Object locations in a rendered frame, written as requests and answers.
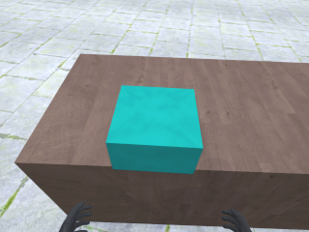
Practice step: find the right robot hand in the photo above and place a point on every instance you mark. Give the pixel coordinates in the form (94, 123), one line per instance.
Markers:
(237, 219)

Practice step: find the pedestal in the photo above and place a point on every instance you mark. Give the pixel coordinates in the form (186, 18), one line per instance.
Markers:
(254, 124)

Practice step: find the carton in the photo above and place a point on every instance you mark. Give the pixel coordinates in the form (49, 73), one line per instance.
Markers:
(155, 129)

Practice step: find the left robot hand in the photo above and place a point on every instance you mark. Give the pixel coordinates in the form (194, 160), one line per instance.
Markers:
(71, 222)

